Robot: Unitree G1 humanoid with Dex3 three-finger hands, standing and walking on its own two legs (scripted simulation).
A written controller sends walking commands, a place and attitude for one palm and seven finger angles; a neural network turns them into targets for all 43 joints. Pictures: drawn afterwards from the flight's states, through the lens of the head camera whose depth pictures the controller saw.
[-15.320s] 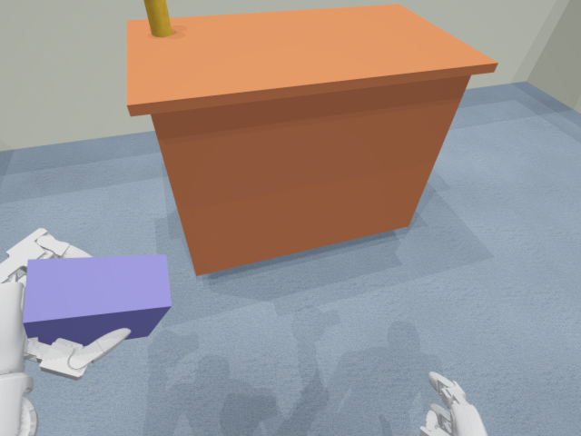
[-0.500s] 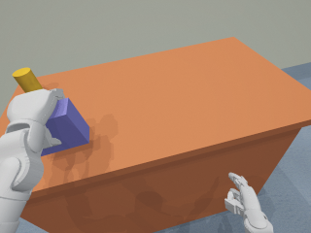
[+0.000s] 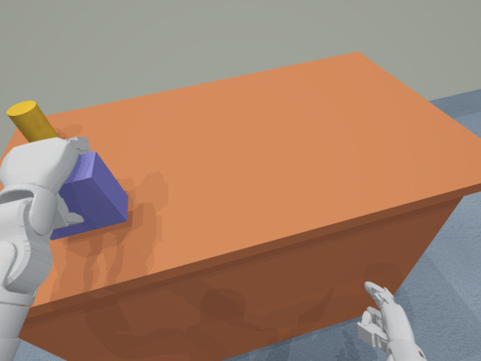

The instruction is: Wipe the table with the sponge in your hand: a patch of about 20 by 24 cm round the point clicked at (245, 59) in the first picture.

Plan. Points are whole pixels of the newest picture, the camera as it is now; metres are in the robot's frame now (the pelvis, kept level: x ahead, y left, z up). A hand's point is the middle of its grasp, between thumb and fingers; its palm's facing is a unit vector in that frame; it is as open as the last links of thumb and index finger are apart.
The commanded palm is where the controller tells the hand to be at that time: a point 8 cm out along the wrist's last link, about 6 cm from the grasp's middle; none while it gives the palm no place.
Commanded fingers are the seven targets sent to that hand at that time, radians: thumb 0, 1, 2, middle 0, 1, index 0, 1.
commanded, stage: move the sponge above the wiping area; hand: left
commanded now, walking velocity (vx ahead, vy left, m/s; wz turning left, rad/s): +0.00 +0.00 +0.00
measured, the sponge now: (79, 204) +0.28 +0.32 +0.13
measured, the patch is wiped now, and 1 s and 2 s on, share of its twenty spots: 0.00 0.00 0.00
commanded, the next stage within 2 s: lower the sponge onto the table in 1.04 s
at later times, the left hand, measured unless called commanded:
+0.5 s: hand (59, 184) +0.28 +0.32 +0.19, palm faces +0.11 -0.04 -0.99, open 9.9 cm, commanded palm +0.23 +0.31 +0.27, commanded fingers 0.00 0.10 1.30 -1.20 -1.60 -1.20 -1.60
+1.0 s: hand (59, 181) +0.27 +0.31 +0.20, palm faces +0.14 -0.01 -0.99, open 9.9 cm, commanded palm +0.22 +0.31 +0.28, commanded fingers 0.00 0.10 1.30 -1.20 -1.60 -1.20 -1.60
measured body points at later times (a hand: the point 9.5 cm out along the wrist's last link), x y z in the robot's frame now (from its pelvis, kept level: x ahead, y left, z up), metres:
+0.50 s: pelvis +0.01 +0.01 +0.00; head +0.00 -0.03 +0.45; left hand +0.26 +0.31 +0.24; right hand +0.27 -0.17 -0.07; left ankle -0.01 +0.13 -0.74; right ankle +0.03 -0.10 -0.74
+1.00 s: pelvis +0.00 +0.00 +0.00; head -0.01 -0.05 +0.45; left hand +0.26 +0.30 +0.26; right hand +0.26 -0.18 -0.08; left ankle -0.01 +0.13 -0.74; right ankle +0.03 -0.10 -0.74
